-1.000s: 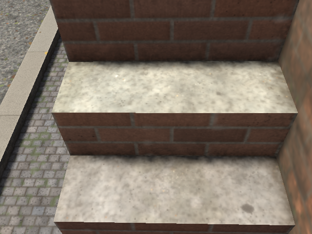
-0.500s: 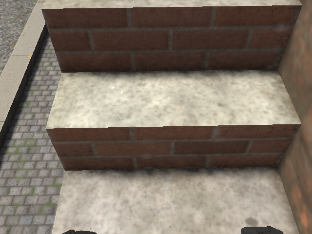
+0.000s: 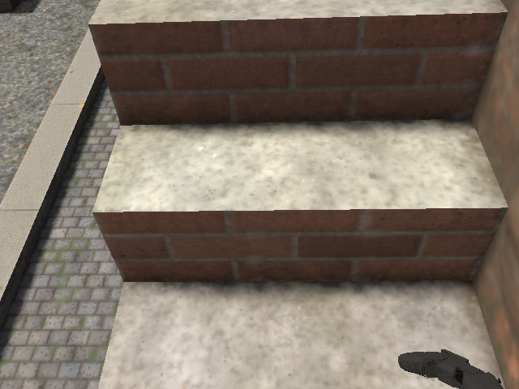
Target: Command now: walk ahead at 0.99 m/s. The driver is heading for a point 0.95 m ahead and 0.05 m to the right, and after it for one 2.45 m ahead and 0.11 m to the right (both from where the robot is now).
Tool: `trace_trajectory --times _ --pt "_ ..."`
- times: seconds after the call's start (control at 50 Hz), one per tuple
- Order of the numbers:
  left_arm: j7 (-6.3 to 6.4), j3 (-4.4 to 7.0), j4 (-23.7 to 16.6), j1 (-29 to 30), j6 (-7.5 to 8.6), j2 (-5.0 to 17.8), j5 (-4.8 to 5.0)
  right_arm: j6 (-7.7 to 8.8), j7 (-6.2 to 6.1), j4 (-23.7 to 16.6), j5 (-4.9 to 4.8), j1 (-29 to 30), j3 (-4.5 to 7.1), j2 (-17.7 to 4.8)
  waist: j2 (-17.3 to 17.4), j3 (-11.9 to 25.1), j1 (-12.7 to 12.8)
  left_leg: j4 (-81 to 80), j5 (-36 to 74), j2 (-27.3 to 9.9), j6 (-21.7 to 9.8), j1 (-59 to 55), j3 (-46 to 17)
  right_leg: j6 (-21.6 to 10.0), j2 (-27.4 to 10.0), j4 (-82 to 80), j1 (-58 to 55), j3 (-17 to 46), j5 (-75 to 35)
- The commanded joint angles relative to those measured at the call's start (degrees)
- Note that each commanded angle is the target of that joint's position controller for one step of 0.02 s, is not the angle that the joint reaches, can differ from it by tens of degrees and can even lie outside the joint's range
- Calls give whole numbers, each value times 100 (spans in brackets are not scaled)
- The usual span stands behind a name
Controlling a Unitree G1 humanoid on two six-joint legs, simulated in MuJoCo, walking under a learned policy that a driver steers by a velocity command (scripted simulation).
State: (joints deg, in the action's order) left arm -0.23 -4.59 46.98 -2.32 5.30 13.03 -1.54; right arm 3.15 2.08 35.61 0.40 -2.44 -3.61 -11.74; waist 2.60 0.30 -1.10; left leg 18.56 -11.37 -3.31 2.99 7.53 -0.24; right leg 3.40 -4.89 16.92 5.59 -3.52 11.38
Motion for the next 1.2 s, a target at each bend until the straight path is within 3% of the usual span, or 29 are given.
trace_trajectory --times 0.02,0.24,0.3,0.38,0.76,1.08,1.2 --pt "24 164 -437 550 97 674 8 114 -8 -519 -8 613 104 -357 -284 586 -3 -136 1121 -426 -221 -344 -365 -677 -554 -264 25 382 -1102" --pt "54 119 -341 404 79 677 -12 56 0 -312 29 601 130 -431 -125 702 -17 -136 1929 -417 -277 -555 -324 -635 -561 -158 -137 338 -1607" --pt "52 104 -337 434 75 682 -21 31 -24 -338 59 700 85 -362 -277 657 -11 -136 2124 -465 -238 -641 -367 -617 -566 -176 -54 341 -1742" --pt "46 106 -297 406 87 692 -14 30 -10 -257 40 623 119 -452 -95 719 -27 -186 1943 -425 -271 -605 -320 -591 -565 -180 -146 339 -1546" --pt "49 130 -199 458 101 667 -8 58 0 -153 10 754 98 -370 -194 544 -6 -335 1289 -421 -266 -459 -345 -550 -580 -323 -20 369 -1081" --pt "58 127 -97 312 100 657 -16 32 -13 -53 31 716 107 -400 -173 661 1 -346 2004 -450 -283 -649 -356 -543 -586 -294 -151 369 -1586" --pt "60 143 -83 342 98 652 -7 29 -13 -17 10 708 106 -370 -192 613 -4 -377 1585 -426 -260 -584 -313 -522 -577 -334 -103 369 -1319"
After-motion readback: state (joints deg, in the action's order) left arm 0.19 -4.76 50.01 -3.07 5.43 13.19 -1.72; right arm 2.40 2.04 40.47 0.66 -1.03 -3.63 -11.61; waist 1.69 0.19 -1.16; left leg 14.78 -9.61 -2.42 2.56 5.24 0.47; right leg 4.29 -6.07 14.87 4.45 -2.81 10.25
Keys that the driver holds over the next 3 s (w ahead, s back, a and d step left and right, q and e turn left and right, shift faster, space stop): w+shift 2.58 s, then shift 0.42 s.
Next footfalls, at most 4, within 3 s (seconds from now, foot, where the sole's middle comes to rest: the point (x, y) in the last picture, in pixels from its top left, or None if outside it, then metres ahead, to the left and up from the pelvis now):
none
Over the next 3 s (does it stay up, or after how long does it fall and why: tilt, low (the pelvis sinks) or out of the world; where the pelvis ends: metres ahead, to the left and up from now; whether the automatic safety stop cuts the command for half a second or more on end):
stays up -0.01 0.00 0.00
